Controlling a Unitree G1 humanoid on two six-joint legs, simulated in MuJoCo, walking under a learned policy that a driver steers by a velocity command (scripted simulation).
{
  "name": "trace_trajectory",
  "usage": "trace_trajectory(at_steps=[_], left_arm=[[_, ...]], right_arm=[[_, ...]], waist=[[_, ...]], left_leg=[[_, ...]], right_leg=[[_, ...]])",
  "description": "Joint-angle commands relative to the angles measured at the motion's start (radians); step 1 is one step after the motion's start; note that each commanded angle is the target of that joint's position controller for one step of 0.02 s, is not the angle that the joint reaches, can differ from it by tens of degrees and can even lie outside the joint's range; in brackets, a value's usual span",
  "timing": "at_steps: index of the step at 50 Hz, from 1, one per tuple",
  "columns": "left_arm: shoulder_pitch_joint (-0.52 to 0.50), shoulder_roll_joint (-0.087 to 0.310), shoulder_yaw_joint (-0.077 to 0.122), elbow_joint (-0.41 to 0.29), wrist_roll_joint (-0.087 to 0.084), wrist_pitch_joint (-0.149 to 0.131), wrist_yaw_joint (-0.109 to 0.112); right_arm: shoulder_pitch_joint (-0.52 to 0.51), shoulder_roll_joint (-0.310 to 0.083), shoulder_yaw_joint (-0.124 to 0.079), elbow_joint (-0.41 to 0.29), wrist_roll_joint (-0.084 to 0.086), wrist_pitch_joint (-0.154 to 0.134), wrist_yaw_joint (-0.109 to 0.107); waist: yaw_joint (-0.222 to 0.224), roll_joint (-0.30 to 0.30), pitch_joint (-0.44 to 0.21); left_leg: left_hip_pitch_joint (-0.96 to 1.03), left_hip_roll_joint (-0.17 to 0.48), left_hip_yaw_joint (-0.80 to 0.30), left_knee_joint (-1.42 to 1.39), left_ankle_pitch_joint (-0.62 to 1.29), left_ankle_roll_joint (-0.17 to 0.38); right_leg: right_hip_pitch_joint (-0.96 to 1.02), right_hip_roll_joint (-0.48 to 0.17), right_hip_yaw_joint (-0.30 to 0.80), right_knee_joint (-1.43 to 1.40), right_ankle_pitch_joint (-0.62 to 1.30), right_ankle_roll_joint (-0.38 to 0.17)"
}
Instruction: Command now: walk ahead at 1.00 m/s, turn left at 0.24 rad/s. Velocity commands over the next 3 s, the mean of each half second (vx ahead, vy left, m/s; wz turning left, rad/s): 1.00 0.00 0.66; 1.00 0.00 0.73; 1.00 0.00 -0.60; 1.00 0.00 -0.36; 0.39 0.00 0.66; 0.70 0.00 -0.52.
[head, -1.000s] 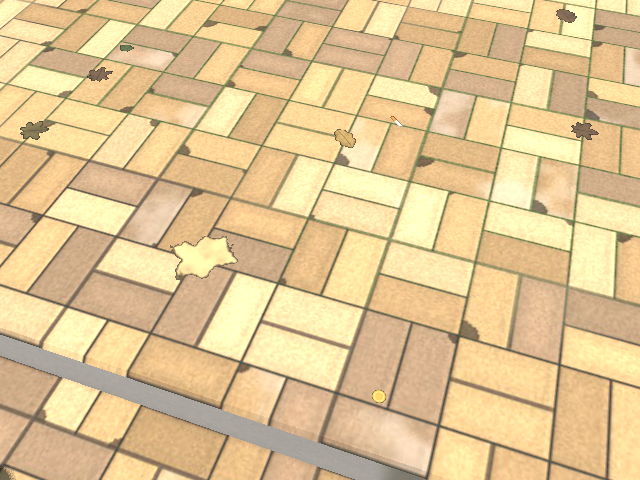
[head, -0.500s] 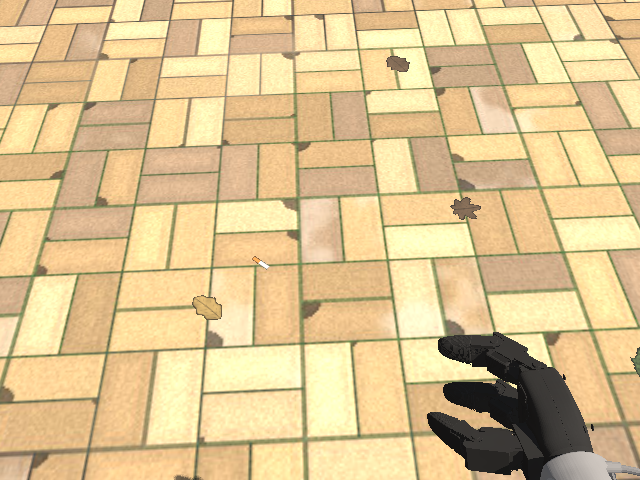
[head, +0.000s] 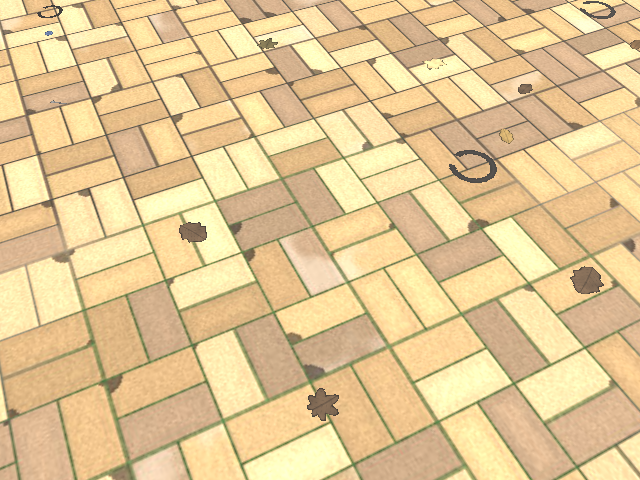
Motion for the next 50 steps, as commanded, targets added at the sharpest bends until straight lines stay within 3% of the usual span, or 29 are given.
trace_trajectory(at_steps=[1,4,7,8,11,13,15,17,18,19,20,21,22,23,24,26,29,33,35,37,38,39,40,41,42,43,44,47,50], left_arm=[[0.172,0.118,0.048,0.012,0.003,-0.052,0.023],[0.192,0.055,0.019,0.063,-0.019,-0.087,0.028],[0.226,0.061,0.015,0.1,-0.038,-0.103,0.018],[0.247,0.07,0.012,0.103,-0.038,-0.11,0.014],[0.255,0.068,0.003,0.12,-0.039,-0.109,0.023],[0.271,0.118,0.004,0.122,-0.043,-0.114,0.043],[0.265,0.188,0.021,0.117,-0.037,-0.101,0.072],[0.147,0.243,0.041,0.076,-0.02,-0.062,0.087],[0.063,0.251,0.049,0.059,-0.027,-0.047,0.08],[0.022,0.074,0.002,0.014,-0.006,-0.064,0.046],[0.177,0.046,-0.02,-0.09,-0.04,-0.077,0.043],[0.139,0.088,-0.032,-0.1,-0.022,-0.1,0.039],[0.09,0.117,-0.031,-0.092,-0.017,-0.109,0.035],[0.055,0.109,-0.034,-0.099,-0.002,-0.101,0.034],[0.062,0.101,-0.04,-0.098,0.017,-0.079,0.034],[0.052,0.084,-0.052,-0.113,0.027,-0.029,0.031],[-0.123,0.063,-0.071,-0.19,0.006,-0.021,0.014],[-0.225,0.055,-0.08,-0.207,-0.026,-0.028,0.01],[-0.228,0.083,-0.072,-0.211,-0.027,-0.037,0.018],[-0.07,0.163,-0.037,-0.166,-0.03,-0.047,0.036],[0.127,0.203,-0.015,-0.122,-0.031,-0.055,0.049],[0.367,0.276,0.018,-0.086,-0.01,-0.059,0.071],[0.333,0.35,0.034,-0.089,0.032,-0.054,0.07],[0.23,0.302,0.042,-0.097,0.014,-0.043,0.062],[0.163,0.195,0.021,-0.097,0.001,-0.04,0.054],[0.161,0.146,0.011,-0.064,-0.002,-0.041,0.044],[0.195,0.129,0.006,-0.025,0.0,-0.046,0.039],[0.276,0.091,-0.004,0.068,-0.024,-0.073,0.026],[0.242,0.136,0.009,0.076,-0.042,-0.075,0.023]], right_arm=[[-0.132,-0.105,-0.009,-0.146,0.003,-0.03,0.008],[-0.078,-0.07,-0.001,-0.114,-0.018,0.021,0.045],[-0.223,-0.063,0.003,-0.144,-0.02,0.046,0.064],[-0.272,-0.041,0.015,-0.181,-0.018,0.042,0.067],[-0.401,-0.051,0.028,-0.21,-0.015,0.027,0.08],[-0.416,-0.055,0.034,-0.218,-0.014,0.024,0.089],[-0.322,-0.103,0.024,-0.198,-0.024,0.024,0.089],[0.069,-0.211,-0.027,-0.083,-0.024,0.028,0.074],[0.25,-0.263,-0.06,-0.032,-0.016,0.031,0.056],[0.164,-0.3,-0.076,-0.023,0.005,0.043,0.038],[0.056,-0.393,-0.091,-0.08,-0.03,0.049,0.035],[0.0,-0.332,-0.087,-0.128,-0.029,0.054,0.025],[-0.032,-0.243,-0.066,-0.113,-0.032,0.051,0.014],[-0.056,-0.21,-0.055,-0.1,-0.026,0.04,0.014],[-0.076,-0.21,-0.051,-0.106,-0.02,0.022,0.012],[-0.092,-0.197,-0.037,-0.105,-0.01,-0.007,0.017],[-0.103,-0.219,-0.044,-0.117,-0.007,-0.025,0.019],[-0.034,-0.249,-0.062,-0.102,0.005,-0.018,0.033],[-0.034,-0.259,-0.07,-0.105,-0.001,-0.014,0.027],[-0.064,-0.302,-0.079,-0.114,-0.012,-0.017,0.024],[-0.126,-0.318,-0.081,-0.129,-0.012,-0.024,0.03],[-0.163,-0.23,-0.056,-0.161,-0.012,-0.039,0.032],[-0.06,-0.081,-0.015,-0.215,0.029,-0.038,0.034],[-0.081,-0.149,-0.006,-0.214,0.006,-0.021,0.025],[-0.17,-0.188,-0.012,-0.2,-0.026,-0.013,0.03],[-0.213,-0.174,-0.007,-0.203,-0.044,-0.011,0.044],[-0.263,-0.152,0.0,-0.217,-0.055,-0.008,0.059],[-0.298,-0.097,0.026,-0.27,-0.06,0.006,0.074],[-0.434,-0.125,0.047,-0.348,-0.071,-0.002,0.086]], waist=[[0.086,0.093,-0.057],[0.012,0.017,-0.008],[0.038,0.002,0.072],[0.038,-0.049,0.09],[0.059,-0.015,0.118],[0.05,-0.026,0.08],[-0.018,-0.097,0.015],[-0.222,-0.111,-0.17],[-0.325,-0.022,-0.208],[-0.199,0.249,-0.109],[-0.046,0.286,-0.332],[-0.068,0.104,-0.326],[-0.025,-0.054,-0.131],[0.025,-0.112,-0.043],[0.062,-0.12,-0.002],[0.105,-0.11,0.046],[0.062,-0.05,0.081],[-0.039,0.042,0.014],[-0.041,0.06,-0.008],[0.041,0.057,-0.127],[0.164,0.046,-0.224],[0.262,-0.035,-0.364],[0.147,-0.336,-0.466],[0.122,-0.311,-0.396],[0.132,-0.164,-0.236],[0.12,-0.059,-0.14],[0.115,-0.028,-0.086],[0.056,-0.098,-0.017],[0.025,-0.082,0.043]], left_leg=[[-0.598,0.032,-0.107,0.18,0.114,0.024],[-0.524,0.075,-0.114,0.095,0.15,0.007],[-0.634,0.067,-0.047,0.012,0.217,0.007],[-0.629,0.071,-0.025,-0.073,0.278,0.013],[-0.57,0.016,0.107,-0.319,0.416,0.042],[-0.446,-0.054,0.186,-0.453,0.476,0.076],[-0.326,-0.119,0.217,-0.518,0.441,0.107],[0.081,-0.184,0.162,-0.512,0.359,0.151],[0.287,-0.127,0.041,-0.618,0.357,0.222],[0.384,-0.046,-0.124,-0.549,0.488,0.246],[0.594,0.144,-0.625,-0.715,0.303,0.465],[0.538,0.2,-0.848,-0.949,-0.005,0.459],[0.329,0.18,-0.8,-1.025,-0.094,0.391],[0.146,0.138,-0.708,-1.029,-0.021,0.347],[0.007,0.09,-0.619,-1.022,0.073,0.327],[-0.221,0.012,-0.494,-1.047,0.135,0.31],[-0.363,-0.084,-0.367,-1.087,0.29,0.267],[-0.173,-0.096,-0.363,-1.017,0.556,0.184],[-0.058,-0.074,-0.397,-0.939,0.638,0.156],[0.018,-0.072,-0.408,-0.715,0.847,0.112],[-0.056,-0.1,-0.385,-0.492,0.818,0.09],[-0.209,-0.136,-0.315,-0.178,0.562,0.083],[-0.525,-0.242,-0.197,0.1,-0.169,0.051],[-0.662,-0.148,-0.148,0.196,-0.071,0.065],[-0.677,-0.099,-0.123,0.164,0.039,0.061],[-0.647,-0.073,-0.118,0.11,0.087,0.053],[-0.618,-0.061,-0.13,0.065,0.084,0.048],[-0.641,-0.062,-0.167,-0.042,0.011,0.02],[-0.63,0.005,-0.069,-0.297,0.145,-0.022]], right_leg=[[0.496,-0.385,0.556,-0.424,0.015,-0.087],[0.337,-0.313,0.328,-0.495,0.162,0.0],[0.334,-0.238,0.102,-0.563,0.41,0.081],[0.312,-0.24,0.049,-0.571,0.532,0.091],[0.352,-0.182,-0.097,-0.604,0.708,0.134],[0.414,-0.214,-0.137,-0.551,1.124,0.162],[0.512,-0.266,-0.133,-0.382,1.405,0.176],[0.43,-0.286,-0.1,0.077,1.456,0.164],[0.267,-0.2,-0.115,0.54,1.067,0.161],[-0.114,0.005,-0.068,0.948,-0.165,0.159],[-0.383,0.002,0.153,1.16,-0.261,0.183],[-0.444,-0.046,0.226,1.076,-0.164,0.157],[-0.442,-0.103,0.233,0.942,-0.084,0.148],[-0.382,-0.142,0.222,0.836,-0.07,0.156],[-0.318,-0.165,0.221,0.783,-0.085,0.171],[-0.222,-0.208,0.195,0.627,-0.115,0.204],[-0.089,-0.215,0.132,0.282,0.106,0.223],[0.015,-0.131,0.098,-0.026,0.363,0.198],[0.052,-0.107,0.124,-0.138,0.331,0.184],[0.248,-0.057,0.135,-0.171,0.181,0.162],[0.473,-0.091,0.15,-0.172,0.136,0.146],[0.735,-0.277,0.317,-0.153,-0.174,0.113],[0.93,-0.572,0.881,-0.346,-0.473,0.025],[0.844,-0.563,1.035,-0.426,-0.64,-0.011],[0.692,-0.486,0.853,-0.424,-0.562,-0.003],[0.563,-0.426,0.696,-0.421,-0.365,0.003],[0.476,-0.371,0.586,-0.43,-0.22,0.018],[0.391,-0.324,0.488,-0.464,-0.016,-0.014],[0.292,-0.288,0.4,-0.562,0.08,-0.04]])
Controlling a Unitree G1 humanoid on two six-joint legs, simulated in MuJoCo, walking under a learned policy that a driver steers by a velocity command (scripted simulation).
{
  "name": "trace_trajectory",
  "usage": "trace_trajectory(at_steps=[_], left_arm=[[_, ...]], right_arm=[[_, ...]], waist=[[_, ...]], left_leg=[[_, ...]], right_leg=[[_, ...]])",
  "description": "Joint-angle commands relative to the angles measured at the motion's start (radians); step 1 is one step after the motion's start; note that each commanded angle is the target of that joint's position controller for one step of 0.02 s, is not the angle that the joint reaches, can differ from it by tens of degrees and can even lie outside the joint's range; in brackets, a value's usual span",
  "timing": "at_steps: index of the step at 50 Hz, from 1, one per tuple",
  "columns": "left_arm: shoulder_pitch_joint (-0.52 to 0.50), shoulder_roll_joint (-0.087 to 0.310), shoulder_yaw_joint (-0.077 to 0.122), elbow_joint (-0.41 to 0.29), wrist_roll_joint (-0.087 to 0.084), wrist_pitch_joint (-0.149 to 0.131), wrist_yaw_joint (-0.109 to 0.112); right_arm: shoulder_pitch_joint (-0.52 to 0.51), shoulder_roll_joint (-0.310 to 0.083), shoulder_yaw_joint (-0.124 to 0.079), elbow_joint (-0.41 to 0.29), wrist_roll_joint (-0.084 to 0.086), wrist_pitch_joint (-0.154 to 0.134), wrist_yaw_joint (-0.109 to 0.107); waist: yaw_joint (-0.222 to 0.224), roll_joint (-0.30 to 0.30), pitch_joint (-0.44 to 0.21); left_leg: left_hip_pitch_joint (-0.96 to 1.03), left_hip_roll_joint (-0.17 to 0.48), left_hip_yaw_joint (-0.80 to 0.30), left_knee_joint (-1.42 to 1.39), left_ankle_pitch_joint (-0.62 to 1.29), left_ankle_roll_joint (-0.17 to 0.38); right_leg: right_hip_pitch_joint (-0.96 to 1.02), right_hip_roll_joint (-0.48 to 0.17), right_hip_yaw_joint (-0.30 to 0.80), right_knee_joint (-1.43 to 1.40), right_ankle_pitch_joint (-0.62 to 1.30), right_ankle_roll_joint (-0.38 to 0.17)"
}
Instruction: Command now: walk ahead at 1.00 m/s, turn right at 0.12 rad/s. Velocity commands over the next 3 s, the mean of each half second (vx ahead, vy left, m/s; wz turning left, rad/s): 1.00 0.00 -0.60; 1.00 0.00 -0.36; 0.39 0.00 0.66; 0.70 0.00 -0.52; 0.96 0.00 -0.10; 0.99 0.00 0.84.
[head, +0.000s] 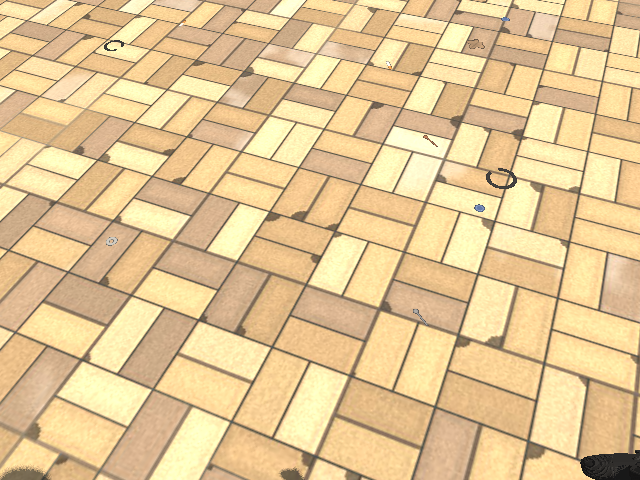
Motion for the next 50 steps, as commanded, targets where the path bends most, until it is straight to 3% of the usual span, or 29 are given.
trace_trajectory(at_steps=[1,3,5,7,8,9,10,11,12,13,15,17,20,23,25,27,28,29,30,31,32,33,34,37,40,42,45,47,50], left_arm=[[-0.108,0.077,0.008,-0.073,-0.014,-0.024,-0.01],[-0.094,0.147,0.029,-0.068,-0.022,-0.026,-0.022],[-0.067,0.18,0.037,-0.056,-0.026,-0.024,-0.032],[-0.029,0.198,0.039,-0.034,-0.027,-0.02,-0.031],[-0.037,0.191,0.037,-0.037,-0.03,-0.021,-0.03],[-0.037,0.069,0.01,-0.067,-0.017,-0.022,-0.026],[0.031,0.023,0.0,-0.115,-0.058,-0.013,-0.023],[-0.034,0.074,0.009,-0.107,-0.035,0.004,-0.016],[-0.108,0.067,0.007,-0.107,-0.017,0.013,-0.022],[-0.137,0.05,0.004,-0.101,-0.012,0.023,-0.03],[-0.127,0.014,0.001,-0.098,0.0,0.055,-0.047],[-0.215,-0.011,-0.003,-0.136,0.003,0.081,-0.059],[-0.336,-0.019,-0.014,-0.202,0.004,0.085,-0.079],[-0.436,-0.014,-0.028,-0.233,-0.001,0.081,-0.106],[-0.438,0.001,-0.026,-0.229,-0.003,0.078,-0.108],[-0.279,0.058,-0.006,-0.189,-0.008,0.076,-0.092],[-0.097,0.1,0.015,-0.14,-0.007,0.076,-0.08],[0.101,0.151,0.045,-0.072,-0.004,0.076,-0.059],[0.048,0.212,0.081,-0.068,-0.033,0.093,-0.033],[-0.075,0.352,0.095,-0.131,0.009,0.107,-0.031],[-0.047,0.322,0.101,-0.163,-0.003,0.11,-0.022],[-0.056,0.263,0.089,-0.13,-0.007,0.101,-0.01],[-0.074,0.216,0.076,-0.108,-0.012,0.085,-0.004],[-0.157,0.104,0.026,-0.107,-0.011,0.031,0.002],[-0.111,0.111,0.027,-0.077,-0.013,-0.009,-0.019],[-0.08,0.107,0.026,-0.067,-0.02,-0.024,-0.032],[-0.027,0.114,0.021,-0.033,-0.023,-0.043,-0.028],[-0.029,0.132,0.02,-0.016,-0.011,-0.045,-0.014],[-0.047,0.173,0.027,-0.016,0.019,-0.02,0.022]], right_arm=[[-0.088,0.004,0.036,-0.131,0.003,-0.023,0.023],[-0.103,0.006,0.042,-0.122,0.021,-0.029,0.035],[-0.081,-0.036,0.025,-0.107,0.025,-0.029,0.016],[0.113,-0.079,-0.004,-0.041,0.009,-0.036,-0.019],[0.268,-0.114,-0.023,-0.005,-0.008,-0.041,-0.041],[0.442,-0.199,-0.047,0.008,-0.033,-0.048,-0.063],[0.409,-0.245,-0.056,-0.011,-0.029,-0.036,-0.068],[0.306,-0.168,-0.049,-0.013,-0.01,-0.03,-0.069],[0.249,-0.084,-0.03,-0.007,0.004,-0.037,-0.066],[0.232,-0.046,-0.023,0.013,0.005,-0.044,-0.06],[0.228,-0.022,-0.018,0.048,0.02,-0.06,-0.061],[0.249,0.002,-0.015,0.089,0.04,-0.08,-0.053],[0.225,0.008,-0.015,0.119,0.038,-0.095,-0.054],[0.216,-0.031,-0.023,0.141,0.039,-0.097,-0.063],[0.266,-0.088,-0.033,0.155,0.041,-0.094,-0.07],[0.259,-0.165,-0.054,0.144,0.033,-0.065,-0.082],[0.219,-0.192,-0.063,0.129,0.026,-0.045,-0.087],[0.193,-0.189,-0.064,0.114,0.019,-0.031,-0.084],[0.179,-0.102,-0.049,0.114,0.016,-0.034,-0.066],[0.311,-0.023,-0.016,-0.009,0.027,-0.051,-0.055],[0.214,-0.078,-0.011,-0.035,0.02,-0.078,-0.057],[0.159,-0.083,-0.006,-0.039,0.022,-0.092,-0.058],[0.129,-0.07,0.002,-0.041,0.014,-0.09,-0.061],[0.22,-0.033,0.018,0.016,-0.013,-0.023,-0.052],[0.054,0.011,0.036,-0.04,0.014,-0.007,-0.032],[-0.032,0.033,0.044,-0.056,0.034,-0.013,-0.021],[-0.099,0.032,0.038,-0.047,0.057,-0.02,-0.006],[-0.097,0.008,0.028,-0.036,0.056,-0.025,-0.003],[0.038,-0.049,0.003,0.019,0.04,-0.021,-0.007]], waist=[[-0.092,-0.126,0.11],[-0.086,-0.131,0.107],[-0.097,-0.117,0.089],[-0.191,-0.073,-0.051],[-0.271,-0.073,-0.14],[-0.306,0.107,-0.284],[-0.226,0.266,-0.383],[-0.189,0.146,-0.221],[-0.173,0.066,-0.085],[-0.146,0.023,-0.009],[-0.085,0.068,0.043],[-0.067,0.049,0.099],[-0.034,0.048,0.132],[-0.034,-0.013,0.164],[-0.028,-0.007,0.125],[0.071,0.048,0.012],[0.162,0.06,-0.078],[0.237,0.017,-0.165],[0.179,-0.186,-0.101],[-0.012,-0.364,-0.224],[0.067,-0.162,-0.304],[0.031,-0.061,-0.118],[-0.023,0.017,-0.014],[-0.132,0.041,0.047],[-0.083,-0.021,0.127],[-0.036,-0.044,0.14],[0.005,-0.042,0.149],[-0.01,-0.057,0.137],[-0.095,-0.14,0.015]], left_leg=[[-0.002,0.069,0.023,-0.301,0.16,-0.038],[0.268,0.021,0.088,-0.408,0.24,-0.038],[0.344,0.003,0.09,-0.463,0.232,-0.028],[0.588,-0.05,0.104,-0.53,0.148,-0.009],[0.821,0.026,0.046,-0.513,0.106,0.002],[1.003,0.307,-0.264,-0.568,-0.264,0.017],[1.02,0.491,-0.759,-0.816,-0.491,0.07],[0.904,0.445,-0.705,-0.847,-0.521,0.095],[0.782,0.396,-0.52,-0.828,-0.367,0.097],[0.678,0.351,-0.386,-0.843,-0.173,0.088],[0.557,0.316,-0.219,-0.89,-0.012,0.071],[0.547,0.307,-0.096,-0.932,0.159,0.06],[0.532,0.254,0.122,-0.978,0.368,0.027],[0.484,0.192,0.3,-1.035,0.505,-0.01],[0.567,0.2,0.333,-0.945,0.953,-0.022],[0.656,0.234,0.329,-0.68,1.315,-0.032],[0.621,0.256,0.31,-0.44,1.369,-0.022],[0.492,0.238,0.293,-0.119,1.198,-0.024],[0.223,0.038,0.28,0.303,0.204,-0.059],[-0.168,-0.059,0.139,0.632,-0.223,-0.109],[-0.249,-0.018,-0.03,0.614,-0.13,-0.093],[-0.264,0.035,-0.04,0.494,-0.083,-0.086],[-0.201,0.083,-0.037,0.356,-0.062,-0.089],[0.032,0.162,-0.003,0.154,-0.07,-0.103],[0.005,0.187,0.061,-0.099,0.13,-0.086],[0.035,0.171,0.096,-0.291,0.337,-0.049],[0.075,0.108,0.143,-0.464,0.522,0.009],[0.083,0.052,0.148,-0.53,0.513,0.043],[0.203,-0.085,0.214,-0.525,0.333,0.072]], right_leg=[[-0.112,-0.167,0.246,-0.293,0.115,-0.182],[-0.24,-0.169,0.211,-0.36,0.251,-0.178],[-0.151,-0.192,0.2,-0.294,0.453,-0.17],[-0.083,-0.142,0.136,0.059,0.75,-0.136],[-0.23,-0.097,0.129,0.327,0.629,-0.121],[-0.394,-0.025,0.098,0.714,0.06,-0.112],[-0.571,0.037,0.114,0.968,-0.173,-0.113],[-0.667,-0.029,0.108,1.03,-0.07,-0.117],[-0.687,-0.068,0.091,0.989,-0.003,-0.113],[-0.659,-0.093,0.089,0.953,0.017,-0.102],[-0.607,-0.125,0.092,0.913,0.009,-0.081],[-0.668,-0.147,0.086,0.888,0.028,-0.075],[-0.684,-0.146,0.05,0.768,0.176,-0.084],[-0.494,-0.097,-0.076,0.471,0.34,-0.125],[-0.359,-0.01,-0.162,0.394,0.35,-0.164],[-0.189,0.062,-0.182,0.387,0.239,-0.197],[0.0,0.088,-0.154,0.384,0.173,-0.223],[0.26,0.104,-0.09,0.312,0.125,-0.249],[0.384,0.034,0.077,0.241,0.054,-0.275],[0.607,-0.234,0.681,0.093,0.079,-0.476],[0.614,-0.272,0.86,-0.078,-0.108,-0.507],[0.436,-0.259,0.819,-0.143,-0.12,-0.451],[0.258,-0.214,0.72,-0.145,-0.034,-0.406],[-0.098,-0.122,0.44,-0.167,0.134,-0.337],[-0.158,-0.066,0.268,-0.262,0.265,-0.289],[-0.122,-0.038,0.172,-0.291,0.387,-0.219],[0.026,-0.081,0.085,-0.386,0.536,-0.154],[0.172,-0.112,0.013,-0.363,0.762,-0.121],[0.352,-0.153,-0.052,-0.092,1.358,-0.062]])
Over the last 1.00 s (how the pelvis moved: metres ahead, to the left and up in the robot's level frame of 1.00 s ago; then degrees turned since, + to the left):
0.91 0.26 0.03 43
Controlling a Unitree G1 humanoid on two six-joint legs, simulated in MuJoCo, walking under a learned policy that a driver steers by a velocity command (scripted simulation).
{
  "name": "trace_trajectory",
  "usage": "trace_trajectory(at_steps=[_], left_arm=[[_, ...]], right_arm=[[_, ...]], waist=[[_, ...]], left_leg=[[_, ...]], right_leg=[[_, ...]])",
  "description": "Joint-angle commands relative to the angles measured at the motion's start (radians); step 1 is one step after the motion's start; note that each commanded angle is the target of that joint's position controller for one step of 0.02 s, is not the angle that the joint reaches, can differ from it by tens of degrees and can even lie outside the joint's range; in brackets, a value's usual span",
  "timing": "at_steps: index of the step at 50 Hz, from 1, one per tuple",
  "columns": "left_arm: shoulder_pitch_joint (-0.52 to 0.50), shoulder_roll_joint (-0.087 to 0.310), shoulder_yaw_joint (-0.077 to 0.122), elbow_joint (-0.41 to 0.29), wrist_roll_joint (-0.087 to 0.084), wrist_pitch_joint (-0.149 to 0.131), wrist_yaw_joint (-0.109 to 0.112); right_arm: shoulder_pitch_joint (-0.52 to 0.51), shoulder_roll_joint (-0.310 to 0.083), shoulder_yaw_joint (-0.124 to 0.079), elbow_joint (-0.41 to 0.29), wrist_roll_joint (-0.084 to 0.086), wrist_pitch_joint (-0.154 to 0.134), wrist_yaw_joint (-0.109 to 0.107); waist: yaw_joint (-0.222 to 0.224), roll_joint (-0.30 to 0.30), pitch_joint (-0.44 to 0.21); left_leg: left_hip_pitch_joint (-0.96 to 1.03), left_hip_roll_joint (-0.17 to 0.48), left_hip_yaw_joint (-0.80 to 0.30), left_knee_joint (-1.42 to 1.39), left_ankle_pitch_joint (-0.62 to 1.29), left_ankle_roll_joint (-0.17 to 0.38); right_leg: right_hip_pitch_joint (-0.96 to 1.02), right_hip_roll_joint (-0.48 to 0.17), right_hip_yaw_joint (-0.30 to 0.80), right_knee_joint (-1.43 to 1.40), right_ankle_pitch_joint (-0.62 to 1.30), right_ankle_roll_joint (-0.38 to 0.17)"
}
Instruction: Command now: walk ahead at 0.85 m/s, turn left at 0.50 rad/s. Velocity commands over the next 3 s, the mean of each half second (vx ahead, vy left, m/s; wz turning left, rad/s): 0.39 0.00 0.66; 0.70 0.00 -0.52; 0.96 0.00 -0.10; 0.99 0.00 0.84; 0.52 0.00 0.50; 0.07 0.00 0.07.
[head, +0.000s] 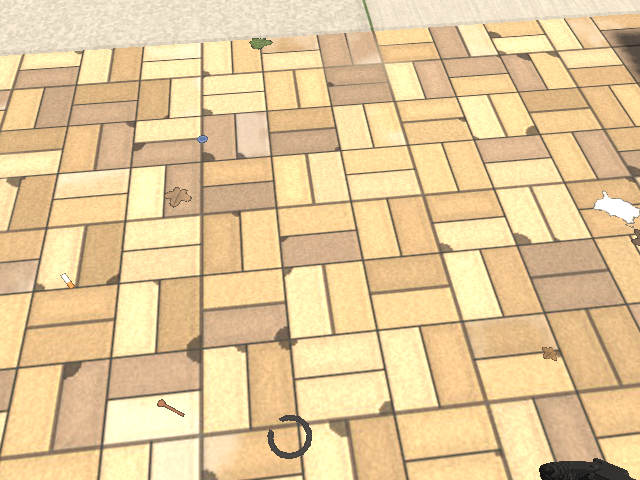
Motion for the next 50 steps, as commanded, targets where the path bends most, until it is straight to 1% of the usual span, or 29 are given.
trace_trajectory(at_steps=[1,2,3,4,5,6,7,9,11,13,15,19,21,22,23,24,25,26,29,32,33,34,35,36,37,39,42,48,50], left_arm=[[-0.033,0.186,0.043,-0.048,0.036,0.018,0.041],[-0.104,0.197,0.047,-0.07,0.033,0.03,0.05],[-0.145,0.15,0.034,-0.099,0.024,0.024,0.047],[-0.006,0.02,0.004,-0.17,-0.04,0.01,0.026],[-0.053,0.094,-0.006,-0.17,-0.005,0.005,0.034],[-0.199,0.126,-0.005,-0.244,-0.034,-0.019,0.011],[-0.242,0.11,-0.008,-0.267,-0.038,-0.026,0.002],[-0.234,0.115,-0.001,-0.275,-0.012,-0.007,-0.002],[-0.242,0.094,-0.009,-0.296,0.011,0.005,0.01],[-0.293,0.047,-0.024,-0.311,0.012,0.013,0.023],[-0.347,0.037,-0.023,-0.324,-0.01,0.025,0.027],[-0.454,0.072,-0.003,-0.355,-0.03,0.028,0.018],[-0.335,0.081,0.01,-0.297,-0.015,0.01,0.011],[-0.245,0.075,0.009,-0.265,0.007,0.003,0.014],[-0.243,0.082,0.001,-0.278,0.025,0.009,0.018],[-0.215,0.086,0.004,-0.246,0.022,0.014,0.009],[-0.247,0.051,0.013,-0.265,-0.012,0.025,0.002],[-0.226,0.071,0.022,-0.271,-0.036,0.043,-0.004],[-0.231,0.131,0.041,-0.279,-0.038,0.066,0.005],[-0.257,0.106,0.046,-0.281,-0.051,0.091,0.02],[-0.25,0.151,0.07,-0.238,0.029,0.116,0.004],[-0.307,0.125,0.075,-0.264,0.015,0.122,0.0],[-0.291,0.049,0.061,-0.275,-0.028,0.112,-0.001],[-0.296,-0.003,0.037,-0.324,-0.039,0.097,0.0],[-0.344,0.068,0.045,-0.343,-0.003,0.09,-0.013],[-0.257,0.064,0.05,-0.304,0.001,0.093,-0.046],[-0.237,0.057,0.049,-0.272,0.016,0.117,-0.075],[-0.436,0.042,0.02,-0.338,0.01,0.12,-0.108],[-0.47,0.021,0.005,-0.349,0.008,0.119,-0.113]], right_arm=[[0.23,-0.145,-0.055,0.032,-0.012,-0.011,-0.007],[0.44,-0.167,-0.07,0.1,-0.02,-0.014,-0.014],[0.567,-0.213,-0.092,0.132,-0.026,-0.01,-0.028],[0.482,-0.333,-0.123,0.113,-0.04,-0.004,-0.026],[0.413,-0.306,-0.144,0.059,0.002,0.005,-0.029],[0.331,-0.194,-0.109,-0.011,0.028,-0.023,-0.032],[0.237,-0.17,-0.102,-0.015,0.037,-0.03,-0.029],[0.166,-0.153,-0.094,-0.045,0.026,-0.036,-0.037],[0.133,-0.166,-0.098,-0.05,0.028,-0.033,-0.043],[0.152,-0.206,-0.116,-0.036,0.035,-0.008,-0.066],[0.202,-0.223,-0.132,-0.018,0.052,0.029,-0.09],[0.217,-0.176,-0.135,-0.028,0.051,0.075,-0.12],[0.182,-0.118,-0.122,-0.045,0.029,0.076,-0.124],[0.188,-0.063,-0.099,-0.054,0.017,0.075,-0.116],[0.268,0.008,-0.071,-0.054,-0.005,0.073,-0.11],[0.495,-0.033,-0.064,-0.027,0.013,0.062,-0.079],[0.478,-0.126,-0.081,0.036,0.016,0.071,-0.066],[0.298,-0.175,-0.097,-0.008,0.018,0.071,-0.063],[0.101,-0.137,-0.086,-0.076,-0.017,0.028,-0.064],[0.173,-0.075,-0.068,-0.041,-0.014,-0.008,-0.063],[0.32,-0.097,-0.071,-0.007,-0.037,0.018,-0.05],[0.437,-0.123,-0.085,0.031,-0.046,0.024,-0.057],[0.425,-0.205,-0.105,0.029,-0.043,0.021,-0.074],[0.286,-0.267,-0.118,-0.051,-0.045,0.023,-0.091],[0.21,-0.221,-0.111,-0.064,-0.051,0.017,-0.099],[0.157,-0.141,-0.086,-0.052,-0.032,-0.013,-0.088],[0.241,-0.145,-0.086,-0.001,-0.029,-0.034,-0.077],[0.307,-0.147,-0.09,0.078,-0.031,-0.057,-0.061],[0.317,-0.16,-0.092,0.101,-0.03,-0.056,-0.065]], waist=[[-0.166,-0.104,-0.13],[-0.273,-0.09,-0.187],[-0.314,0.006,-0.231],[-0.133,0.419,-0.383],[-0.187,0.084,-0.513],[-0.194,0.037,-0.383],[-0.108,-0.089,-0.203],[-0.025,-0.097,-0.039],[0.003,-0.069,0.003],[-0.021,-0.027,-0.056],[-0.061,0.027,-0.157],[-0.098,0.11,-0.156],[-0.057,0.123,-0.21],[-0.038,0.06,-0.297],[-0.078,-0.147,-0.335],[-0.171,-0.306,-0.454],[-0.124,-0.163,-0.391],[-0.06,-0.105,-0.27],[-0.075,-0.039,-0.094],[-0.137,-0.199,-0.081],[-0.202,-0.116,-0.075],[-0.265,-0.091,-0.046],[-0.259,0.119,-0.077],[-0.225,0.285,-0.12],[-0.18,0.107,-0.058],[-0.102,0.057,-0.014],[-0.116,0.076,0.027],[-0.14,0.084,0.124],[-0.133,0.076,0.137]], left_leg=[[0.4,-0.161,0.067,0.021,-0.114,0.043],[0.583,-0.146,0.033,-0.052,-0.064,0.067],[0.809,-0.03,-0.119,-0.011,0.009,0.122],[1.26,0.322,-0.744,-0.001,0.442,0.395],[1.21,0.289,-0.818,-0.101,0.379,0.392],[1.076,0.242,-0.765,-0.182,0.025,0.312],[0.827,0.193,-0.692,-0.259,-0.049,0.27],[0.501,0.119,-0.557,-0.313,0.154,0.243],[0.301,0.008,-0.422,-0.302,0.328,0.2],[0.26,-0.066,-0.351,-0.232,0.477,0.147],[0.285,-0.099,-0.367,-0.173,0.405,0.051],[0.4,-0.113,-0.502,-0.075,0.053,-0.042],[0.52,-0.116,-0.454,0.092,-0.007,-0.055],[0.515,-0.14,-0.383,0.295,-0.153,-0.08],[0.285,-0.236,-0.309,0.557,-0.793,-0.116],[0.17,-0.183,-0.369,0.692,-0.823,-0.122],[0.124,-0.089,-0.299,0.726,-0.714,-0.143],[0.039,-0.097,-0.219,0.734,-0.624,-0.152],[0.155,-0.074,-0.181,0.463,-0.55,-0.134],[0.538,-0.122,-0.114,-0.002,-0.643,-0.091],[0.681,-0.163,-0.032,-0.158,-0.573,-0.074],[0.972,-0.143,-0.009,-0.269,-0.395,-0.058],[1.099,0.063,-0.179,-0.291,-0.458,-0.046],[0.943,0.412,-0.614,-0.393,-0.829,0.035],[0.79,0.456,-0.658,-0.383,-0.884,0.091],[0.755,0.338,-0.471,-0.401,-0.735,0.05],[0.756,0.241,-0.229,-0.44,-0.545,0.011],[0.713,0.207,0.045,-0.493,-0.279,-0.017],[0.723,0.211,0.121,-0.464,0.0,-0.031]], right_leg=[[-0.109,-0.276,-0.095,0.477,1.524,0.08],[-0.202,-0.256,-0.124,0.795,1.468,0.102],[-0.454,-0.15,-0.133,1.216,0.875,0.111],[-1.036,0.047,-0.016,1.71,-0.245,0.209],[-1.053,-0.02,0.113,1.704,-0.113,0.163],[-1.068,-0.064,0.215,1.602,-0.111,0.156],[-1.05,-0.101,0.175,1.478,-0.064,0.136],[-0.941,-0.141,0.141,1.318,-0.049,0.143],[-0.835,-0.132,0.083,1.05,-0.009,0.17],[-0.75,-0.065,0.033,0.802,0.112,0.202],[-0.652,-0.005,0.034,0.636,0.285,0.216],[-0.645,0.005,0.119,0.425,0.416,0.207],[-0.575,-0.06,0.118,0.314,0.606,0.176],[-0.414,-0.163,0.168,0.305,0.741,0.118],[-0.19,-0.361,0.403,0.408,1.238,-0.017],[-0.093,-0.575,0.804,0.393,0.818,-0.225],[-0.169,-0.477,0.819,0.31,0.146,-0.221],[-0.25,-0.372,0.752,0.243,-0.246,-0.165],[-0.551,-0.235,0.643,0.146,-0.214,-0.072],[-0.747,-0.089,0.463,0.083,-0.093,-0.013],[-0.816,-0.041,0.377,0.154,-0.101,0.017],[-1.063,0.035,0.308,0.216,-0.076,0.118],[-1.24,0.093,0.2,0.505,-0.105,0.162],[-1.327,0.023,0.142,0.808,-0.092,0.129],[-1.301,-0.113,0.153,0.916,0.016,0.123],[-1.276,-0.134,0.137,1.002,0.107,0.125],[-1.294,-0.159,0.044,1.136,0.143,0.115],[-1.196,-0.227,-0.068,0.912,0.243,0.058],[-1.091,-0.204,-0.141,0.791,0.212,0.005]])
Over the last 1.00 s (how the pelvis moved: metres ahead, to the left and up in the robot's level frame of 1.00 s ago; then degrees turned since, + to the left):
0.89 -0.24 -0.02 -30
